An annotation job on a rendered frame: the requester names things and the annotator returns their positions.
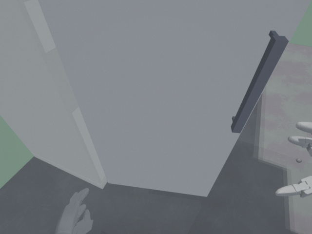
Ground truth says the handle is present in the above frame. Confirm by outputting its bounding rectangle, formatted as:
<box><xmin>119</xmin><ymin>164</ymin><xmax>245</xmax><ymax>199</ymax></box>
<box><xmin>231</xmin><ymin>30</ymin><xmax>289</xmax><ymax>133</ymax></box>

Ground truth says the fridge door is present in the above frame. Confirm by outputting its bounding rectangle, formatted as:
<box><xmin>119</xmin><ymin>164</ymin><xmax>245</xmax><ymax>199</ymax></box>
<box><xmin>38</xmin><ymin>0</ymin><xmax>312</xmax><ymax>197</ymax></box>

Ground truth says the right robot hand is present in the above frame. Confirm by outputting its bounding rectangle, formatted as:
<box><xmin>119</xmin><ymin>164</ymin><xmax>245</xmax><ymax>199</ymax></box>
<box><xmin>275</xmin><ymin>122</ymin><xmax>312</xmax><ymax>198</ymax></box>

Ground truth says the left robot hand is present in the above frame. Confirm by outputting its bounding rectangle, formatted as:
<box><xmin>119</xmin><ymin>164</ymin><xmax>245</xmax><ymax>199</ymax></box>
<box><xmin>55</xmin><ymin>188</ymin><xmax>93</xmax><ymax>234</ymax></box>

